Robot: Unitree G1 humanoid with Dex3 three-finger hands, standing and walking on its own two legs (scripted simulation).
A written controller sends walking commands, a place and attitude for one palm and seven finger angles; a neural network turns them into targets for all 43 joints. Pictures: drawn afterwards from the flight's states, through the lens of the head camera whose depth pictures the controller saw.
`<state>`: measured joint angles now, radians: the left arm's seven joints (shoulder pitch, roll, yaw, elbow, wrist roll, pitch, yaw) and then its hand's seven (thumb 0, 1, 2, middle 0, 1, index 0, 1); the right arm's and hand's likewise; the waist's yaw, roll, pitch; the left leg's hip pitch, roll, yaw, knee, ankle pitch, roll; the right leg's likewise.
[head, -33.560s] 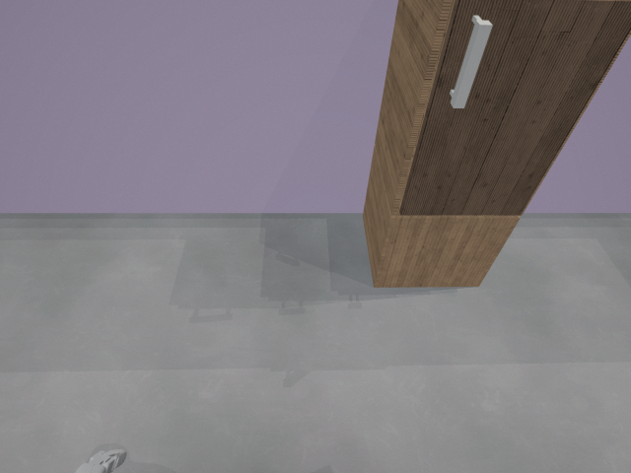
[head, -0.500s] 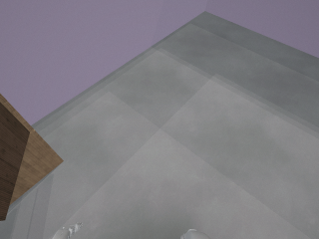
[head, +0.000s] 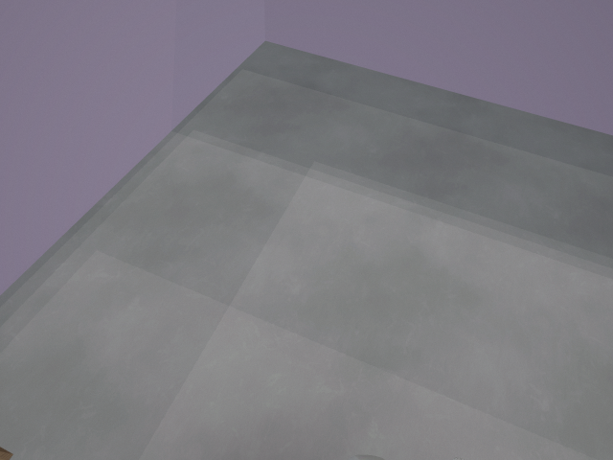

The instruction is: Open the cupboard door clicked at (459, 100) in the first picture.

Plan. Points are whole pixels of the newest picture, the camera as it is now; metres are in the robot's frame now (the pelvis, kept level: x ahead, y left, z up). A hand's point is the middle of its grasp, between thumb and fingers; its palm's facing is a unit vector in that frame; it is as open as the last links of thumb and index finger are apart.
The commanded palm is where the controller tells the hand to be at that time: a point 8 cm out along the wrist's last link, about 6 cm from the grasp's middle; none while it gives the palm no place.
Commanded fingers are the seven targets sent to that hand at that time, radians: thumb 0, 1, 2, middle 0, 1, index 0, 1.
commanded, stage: walk to a spot facing it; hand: left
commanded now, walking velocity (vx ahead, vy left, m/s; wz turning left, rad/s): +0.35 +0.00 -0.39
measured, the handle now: out of the picture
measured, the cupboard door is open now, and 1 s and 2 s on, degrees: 48 48 48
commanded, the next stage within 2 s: turn to face it in 0.78 s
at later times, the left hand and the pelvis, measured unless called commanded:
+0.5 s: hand (241, 347) +0.31 +0.12 -0.16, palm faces -0.12 -0.97 -0.20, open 7.2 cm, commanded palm none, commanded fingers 0.00 0.90 0.90 -0.20 -0.30 -0.20 -0.30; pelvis +0.24 -0.07 +0.01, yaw -9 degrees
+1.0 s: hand (306, 218) +0.60 +0.03 -0.17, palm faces -0.21 -0.95 -0.21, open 7.4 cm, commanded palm none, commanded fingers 0.00 0.90 0.90 -0.20 -0.30 -0.20 -0.30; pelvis +0.47 -0.14 -0.01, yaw -12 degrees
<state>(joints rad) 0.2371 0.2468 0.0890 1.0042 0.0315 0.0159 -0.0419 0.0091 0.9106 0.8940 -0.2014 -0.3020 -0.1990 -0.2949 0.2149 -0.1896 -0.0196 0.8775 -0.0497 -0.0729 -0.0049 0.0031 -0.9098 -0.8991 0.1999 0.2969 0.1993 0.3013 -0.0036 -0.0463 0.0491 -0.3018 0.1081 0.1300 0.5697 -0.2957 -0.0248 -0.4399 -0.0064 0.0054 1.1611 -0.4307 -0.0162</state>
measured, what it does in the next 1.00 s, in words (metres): walks ahead: right foot, then left foot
